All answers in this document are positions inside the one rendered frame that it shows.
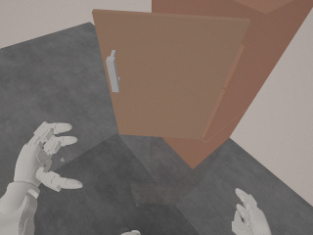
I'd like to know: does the cupboard door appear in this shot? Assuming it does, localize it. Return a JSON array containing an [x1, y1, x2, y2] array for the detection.
[[92, 9, 250, 140]]

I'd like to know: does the right robot hand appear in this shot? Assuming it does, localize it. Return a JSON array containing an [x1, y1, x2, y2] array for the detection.
[[232, 188, 272, 235]]

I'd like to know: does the handle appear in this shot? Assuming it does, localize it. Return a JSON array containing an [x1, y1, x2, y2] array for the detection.
[[106, 50, 120, 93]]

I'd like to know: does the left robot hand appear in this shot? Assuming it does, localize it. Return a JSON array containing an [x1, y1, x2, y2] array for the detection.
[[14, 121, 83, 192]]

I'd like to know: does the left robot forearm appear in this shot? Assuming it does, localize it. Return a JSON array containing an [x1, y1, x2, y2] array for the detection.
[[0, 181, 40, 235]]

